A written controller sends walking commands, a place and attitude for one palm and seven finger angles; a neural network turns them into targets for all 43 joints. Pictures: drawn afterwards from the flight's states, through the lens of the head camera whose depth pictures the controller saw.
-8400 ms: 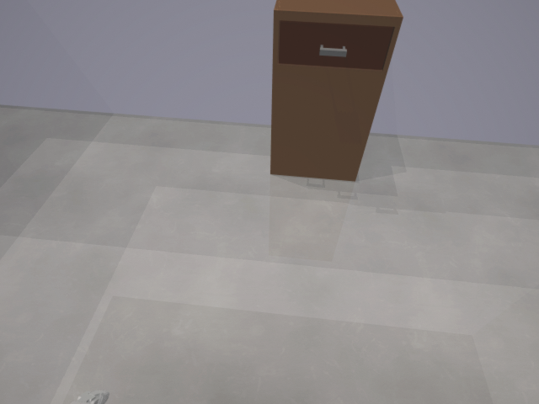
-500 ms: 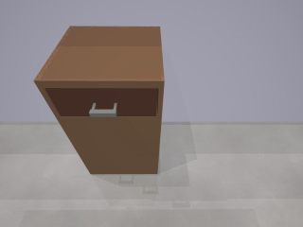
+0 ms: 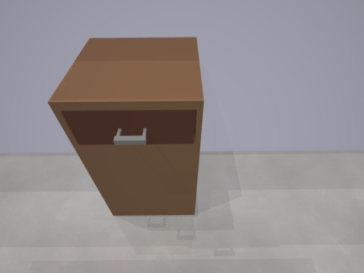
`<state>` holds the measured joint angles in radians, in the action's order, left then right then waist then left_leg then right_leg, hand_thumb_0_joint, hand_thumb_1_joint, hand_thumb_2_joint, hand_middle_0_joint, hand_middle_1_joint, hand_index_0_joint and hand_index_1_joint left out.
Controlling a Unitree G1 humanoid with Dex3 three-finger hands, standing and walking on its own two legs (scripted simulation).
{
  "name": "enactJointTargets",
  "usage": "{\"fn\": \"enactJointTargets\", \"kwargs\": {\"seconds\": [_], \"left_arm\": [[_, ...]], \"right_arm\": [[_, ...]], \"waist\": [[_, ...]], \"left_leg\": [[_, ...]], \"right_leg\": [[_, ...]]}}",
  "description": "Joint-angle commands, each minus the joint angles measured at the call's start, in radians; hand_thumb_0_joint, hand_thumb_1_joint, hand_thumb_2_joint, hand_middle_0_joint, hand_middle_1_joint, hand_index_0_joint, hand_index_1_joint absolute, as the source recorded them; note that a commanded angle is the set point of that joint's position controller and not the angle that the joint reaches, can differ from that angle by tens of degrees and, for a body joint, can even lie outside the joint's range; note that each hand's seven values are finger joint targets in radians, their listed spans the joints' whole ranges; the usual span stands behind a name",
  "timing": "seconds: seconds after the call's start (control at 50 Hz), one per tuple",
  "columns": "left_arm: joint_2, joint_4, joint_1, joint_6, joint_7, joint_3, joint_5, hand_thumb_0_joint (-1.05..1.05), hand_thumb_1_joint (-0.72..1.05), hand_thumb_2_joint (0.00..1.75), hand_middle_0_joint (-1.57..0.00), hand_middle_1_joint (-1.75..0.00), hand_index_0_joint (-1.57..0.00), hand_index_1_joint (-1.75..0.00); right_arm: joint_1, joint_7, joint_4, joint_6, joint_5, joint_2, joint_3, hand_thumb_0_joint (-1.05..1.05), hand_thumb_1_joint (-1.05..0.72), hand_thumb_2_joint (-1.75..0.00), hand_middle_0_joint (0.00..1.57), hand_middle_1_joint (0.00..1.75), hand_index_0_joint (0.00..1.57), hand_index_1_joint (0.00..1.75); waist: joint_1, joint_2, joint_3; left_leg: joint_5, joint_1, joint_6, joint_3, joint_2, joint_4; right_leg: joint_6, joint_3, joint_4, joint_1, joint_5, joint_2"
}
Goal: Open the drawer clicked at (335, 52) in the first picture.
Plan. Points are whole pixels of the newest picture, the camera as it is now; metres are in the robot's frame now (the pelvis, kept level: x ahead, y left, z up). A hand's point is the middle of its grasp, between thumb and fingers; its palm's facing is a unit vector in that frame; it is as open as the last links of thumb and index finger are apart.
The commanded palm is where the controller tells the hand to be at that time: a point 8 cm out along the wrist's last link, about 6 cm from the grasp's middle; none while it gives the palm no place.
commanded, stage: look again from close up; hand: left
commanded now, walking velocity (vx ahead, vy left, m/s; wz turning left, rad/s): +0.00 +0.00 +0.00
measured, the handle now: (131, 135) +0.53 +0.20 -0.06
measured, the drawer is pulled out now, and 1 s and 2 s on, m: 0.00 0.00 0.00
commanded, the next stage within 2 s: raise the hand with hooked fingers in 0.14 s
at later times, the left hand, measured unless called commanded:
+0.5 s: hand (96, 243) +0.19 +0.21 -0.04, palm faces -0.03 -0.37 -0.93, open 7.8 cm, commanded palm +0.14 +0.22 -0.03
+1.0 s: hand (93, 232) +0.21 +0.21 -0.02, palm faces +0.00 -0.10 -1.00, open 10.6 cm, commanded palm +0.19 +0.22 +0.03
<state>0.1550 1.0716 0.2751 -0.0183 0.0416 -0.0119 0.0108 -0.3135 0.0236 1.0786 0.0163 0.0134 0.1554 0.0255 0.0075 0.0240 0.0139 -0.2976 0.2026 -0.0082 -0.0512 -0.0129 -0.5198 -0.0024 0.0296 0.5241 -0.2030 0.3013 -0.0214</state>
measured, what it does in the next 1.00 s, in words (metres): stands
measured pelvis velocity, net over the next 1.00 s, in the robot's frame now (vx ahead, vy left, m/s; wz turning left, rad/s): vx -0.02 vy -0.03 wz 0.01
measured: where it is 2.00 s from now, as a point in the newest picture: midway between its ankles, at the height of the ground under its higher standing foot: outside the picture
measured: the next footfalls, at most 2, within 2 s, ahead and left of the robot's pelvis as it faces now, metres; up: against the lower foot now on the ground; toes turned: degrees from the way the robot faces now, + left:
none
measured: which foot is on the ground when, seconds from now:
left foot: down 0.00-1.00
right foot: down 0.00-1.00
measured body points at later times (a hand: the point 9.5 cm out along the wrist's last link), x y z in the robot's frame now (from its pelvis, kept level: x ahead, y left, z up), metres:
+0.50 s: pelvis -0.02 -0.01 -0.02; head +0.00 -0.03 +0.43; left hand +0.19 +0.22 +0.01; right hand +0.15 -0.26 -0.11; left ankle -0.01 +0.11 -0.74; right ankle -0.01 -0.12 -0.74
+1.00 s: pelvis -0.02 -0.03 -0.03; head +0.02 -0.06 +0.42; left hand +0.21 +0.21 +0.03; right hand +0.19 -0.23 -0.14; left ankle -0.01 +0.11 -0.73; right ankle -0.01 -0.12 -0.74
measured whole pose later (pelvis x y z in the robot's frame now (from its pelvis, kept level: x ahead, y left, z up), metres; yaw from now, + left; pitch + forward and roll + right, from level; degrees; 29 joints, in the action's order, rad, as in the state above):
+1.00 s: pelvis -0.02 -0.03 -0.03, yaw +0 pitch +8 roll +1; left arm 0.36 0.04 0.26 0.04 0.34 -0.05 1.01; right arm -0.12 0.02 0.59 -0.07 0.05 0.19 0.03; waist -0.07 0.04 -0.08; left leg -0.38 0.54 0.03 -0.03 -0.04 -0.78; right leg 0.05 0.05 0.82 -0.56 0.41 0.00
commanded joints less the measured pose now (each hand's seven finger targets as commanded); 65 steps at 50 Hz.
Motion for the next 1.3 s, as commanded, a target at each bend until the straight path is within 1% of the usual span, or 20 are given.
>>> {"fn": "enactJointTargets", "kwargs": {"seconds": [0.0, 0.2, 0.22, 0.24, 0.26, 0.28, 0.3, 0.32, 0.34, 0.36, 0.4, 0.44, 0.5, 0.58, 0.64, 0.72, 0.78, 0.94, 1.1, 1.28], "left_arm": [[0.096, -0.027, 0.061, -0.006, -0.002, 0.02, -0.002, 0.0, 0.9, 0.9, -0.2, -0.3, -0.2, -0.3], [0.1, -0.004, 0.07, -0.008, -0.005, 0.022, 0.0, 0.0, 0.9, 0.9, -0.2, -0.3, -0.2, -0.3], [0.129, 0.024, 0.122, -0.021, 0.036, 0.024, 0.011, 0.0, 0.9, 0.9, -0.2, -0.3, -0.2, -0.3], [0.45, -1.508, -0.676, -0.185, 0.051, 0.03, 0.166, 0.0, 0.88, 0.89, -0.2, -0.32, -0.2, -0.32], [0.367, -1.221, -0.163, -0.104, 0.13, 0.054, 0.195, 0.0, 0.85, 0.88, -0.2, -0.33, -0.2, -0.33], [0.159, -1.117, 0.083, 0.056, 0.18, -0.048, 0.181, 0.0, 0.83, 0.87, -0.21, -0.34, -0.21, -0.34], [0.05, -1.107, 0.084, 0.077, 0.18, -0.134, 0.239, 0.0, 0.81, 0.86, -0.21, -0.36, -0.21, -0.36], [0.153, -1.17, -0.014, 0.064, 0.212, -0.095, 0.332, 0.0, 0.78, 0.85, -0.21, -0.37, -0.21, -0.37], [0.206, -1.15, 0.033, 0.061, 0.246, -0.062, 0.453, 0.0, 0.76, 0.84, -0.21, -0.39, -0.21, -0.39], [0.186, -1.084, 0.098, 0.067, 0.275, -0.075, 0.56, 0.0, 0.74, 0.83, -0.21, -0.4, -0.21, -0.4], [0.163, -1.016, 0.27, 0.068, 0.325, -0.076, 0.764, 0.0, 0.69, 0.81, -0.22, -0.43, -0.22, -0.43], [0.127, -0.957, 0.371, 0.052, 0.363, -0.096, 0.914, 0.0, 0.64, 0.79, -0.22, -0.47, -0.22, -0.47], [0.213, -1.034, 0.322, 0.0, 0.4, -0.019, 1.045, 0.0, 0.57, 0.76, -0.22, -0.51, -0.22, -0.51], [0.35, -1.19, 0.147, -0.036, 0.482, 0.105, 1.149, 0.0, 0.48, 0.72, -0.23, -0.57, -0.23, -0.57], [0.353, -1.317, -0.055, -0.033, 0.531, 0.096, 1.127, 0.0, 0.41, 0.69, -0.24, -0.62, -0.24, -0.62], [0.352, -1.301, -0.16, -0.036, 0.526, 0.073, 1.076, 0.0, 0.32, 0.65, -0.24, -0.68, -0.24, -0.68], [0.345, -1.263, -0.159, 0.009, 0.471, 0.047, 1.038, 0.0, 0.25, 0.62, -0.25, -0.72, -0.25, -0.72], [0.388, -1.188, -0.041, 0.054, 0.306, 0.076, 0.993, 0.0, 0.06, 0.54, -0.26, -0.84, -0.26, -0.84], [0.417, -1.249, -0.149, -0.02, 0.36, 0.132, 0.998, 0.0, -0.13, 0.46, -0.27, -0.96, -0.27, -0.96], [0.407, -1.242, -0.279, 0.058, 0.313, 0.072, 0.982, 0.0, -0.34, 0.37, -0.29, -1.1, -0.29, -1.1]], "right_arm": [[-0.047, 0.001, -0.023, 0.015, 0.002, 0.1, -0.02, 0.0, -0.9, -0.9, 0.2, 0.3, 0.2, 0.3], [-0.028, 0.006, 0.001, 0.018, -0.001, 0.105, -0.021, 0.0, -0.9, -0.9, 0.2, 0.3, 0.2, 0.3], [0.063, -0.002, -0.068, 0.019, -0.013, 0.141, -0.033, 0.0, -0.9, -0.9, 0.2, 0.3, 0.2, 0.3], [0.066, 0.039, -0.402, 0.164, -0.062, 0.272, -0.045, 0.0, -0.9, -0.9, 0.2, 0.3, 0.2, 0.3], [0.126, 0.081, -0.36, 0.26, -0.041, 0.195, -0.046, 0.0, -0.9, -0.9, 0.2, 0.3, 0.2, 0.3], [0.138, 0.082, -0.354, 0.287, -0.067, 0.149, -0.062, 0.0, -0.9, -0.9, 0.2, 0.3, 0.2, 0.3], [0.131, 0.077, -0.354, 0.299, -0.066, 0.149, -0.053, 0.0, -0.9, -0.9, 0.2, 0.3, 0.2, 0.3], [0.178, 0.068, -0.409, 0.301, -0.044, 0.199, -0.063, 0.0, -0.9, -0.9, 0.2, 0.3, 0.2, 0.3], [0.166, 0.063, -0.428, 0.281, -0.014, 0.219, -0.069, 0.0, -0.9, -0.9, 0.2, 0.3, 0.2, 0.3], [0.171, 0.052, -0.469, 0.256, 0.006, 0.214, -0.072, 0.0, -0.9, -0.9, 0.2, 0.3, 0.2, 0.3], [0.197, 0.019, -0.55, 0.197, 0.029, 0.208, -0.096, 0.0, -0.9, -0.9, 0.2, 0.3, 0.2, 0.3], [0.248, -0.018, -0.609, 0.117, 0.047, 0.207, -0.104, 0.0, -0.9, -0.9, 0.2, 0.3, 0.2, 0.3], [0.304, -0.056, -0.673, 0.03, 0.041, 0.193, -0.094, 0.0, -0.9, -0.9, 0.2, 0.3, 0.2, 0.3], [0.308, -0.061, -0.706, -0.022, 0.055, 0.167, -0.092, 0.0, -0.9, -0.9, 0.2, 0.3, 0.2, 0.3], [0.309, -0.048, -0.714, -0.037, 0.065, 0.163, -0.103, 0.0, -0.9, -0.9, 0.2, 0.3, 0.2, 0.3], [0.322, -0.023, -0.685, -0.028, 0.066, 0.16, -0.093, 0.0, -0.9, -0.9, 0.2, 0.3, 0.2, 0.3], [0.337, -0.009, -0.678, -0.028, 0.058, 0.161, -0.082, 0.0, -0.9, -0.9, 0.2, 0.3, 0.2, 0.3], [0.333, 0.014, -0.651, -0.041, 0.037, 0.16, -0.054, 0.0, -0.9, -0.9, 0.2, 0.3, 0.2, 0.3], [0.301, 0.005, -0.632, -0.025, 0.038, 0.167, -0.084, 0.0, -0.9, -0.9, 0.2, 0.3, 0.2, 0.3], [0.309, 0.002, -0.618, -0.038, 0.016, 0.187, -0.096, 0.0, -0.9, -0.9, 0.2, 0.3, 0.2, 0.3]], "waist": [[-0.007, -0.022, 0.062], [-0.007, -0.006, 0.022], [-0.037, -0.102, 0.098], [0.046, 0.218, -0.408], [-0.043, 0.34, -0.387], [-0.008, 0.235, -0.24], [0.007, 0.139, -0.125], [0.022, 0.094, -0.03], [0.025, 0.014, -0.077], [0.016, -0.086, -0.087], [-0.053, -0.149, -0.133], [-0.094, -0.206, -0.081], [-0.146, -0.201, -0.165], [-0.147, -0.082, -0.296], [-0.084, 0.036, -0.383], [-0.025, 0.004, -0.329], [-0.022, -0.039, -0.332], [-0.086, -0.104, -0.262], [-0.089, -0.03, -0.317], [-0.074, -0.012, -0.312]], "left_leg": [[0.156, 0.048, -0.032, 0.093, -0.087, 0.139], [0.255, -0.016, -0.028, 0.076, -0.091, 0.13], [0.326, 0.079, 0.002, 0.055, -0.106, -0.049], [0.462, -0.218, -0.035, 0.039, 0.006, 0.087], [0.607, -0.3, -0.018, 0.048, -0.046, 0.072], [0.5, -0.125, 0.024, 0.064, -0.05, 0.113], [0.407, -0.046, 0.005, 0.056, -0.044, 0.084], [0.252, 0.051, 0.0, 0.083, -0.018, 0.045], [0.178, 0.094, -0.009, 0.08, -0.006, 0.008], [0.142, 0.148, -0.01, 0.077, 0.006, -0.036], [0.115, 0.22, 0.005, 0.049, 0.024, -0.085], [0.06, 0.313, 0.007, 0.035, 0.034, -0.121], [0.066, 0.381, 0.004, 0.019, 0.051, -0.169], [0.088, 0.354, -0.003, 0.019, 0.072, -0.252], [0.077, 0.263, -0.015, 0.025, 0.069, -0.327], [0.03, 0.292, -0.027, 0.035, 0.067, -0.364], [0.037, 0.304, -0.033, 0.034, 0.066, -0.325], [0.095, 0.292, -0.025, 0.022, 0.057, -0.167], [0.154, 0.207, -0.024, 0.016, 0.058, -0.133], [0.253, 0.104, -0.024, 0.021, 0.043, -0.086]], "right_leg": [[0.036, -0.068, -0.091, -0.001, -0.13, -0.063], [0.032, -0.065, -0.098, 0.024, -0.222, -0.072], [0.018, -0.111, -0.124, -0.017, -0.531, -0.125], [0.054, -0.115, -0.003, 0.032, -0.464, -0.007], [0.064, -0.02, 0.067, -0.066, -0.192, 0.006], [0.04, 0.036, 0.107, -0.15, -0.005, 0.021], [0.032, 0.041, 0.077, -0.181, -0.04, 0.021], [0.04, 0.022, 0.045, -0.226, -0.06, 0.026], [0.046, 0.025, 0.05, -0.262, -0.048, 0.034], [0.049, 0.033, 0.07, -0.306, -0.002, 0.045], [0.061, 0.004, 0.097, -0.327, 0.092, 0.061], [0.077, -0.044, 0.108, -0.366, 0.111, 0.063], [0.084, -0.106, 0.16, -0.319, 0.01, 0.04], [0.083, -0.173, 0.213, -0.357, -0.027, 0.039], [0.075, -0.191, 0.223, -0.44, -0.008, 0.027], [0.055, -0.175, 0.202, -0.46, 0.01, 0.025], [0.043, -0.155, 0.173, -0.369, -0.048, 0.025], [0.026, -0.114, 0.102, -0.15, -0.183, 0.014], [0.034, -0.08, 0.098, -0.129, -0.212, 0.015], [0.037, -0.025, 0.083, -0.121, -0.261, 0.027]]}}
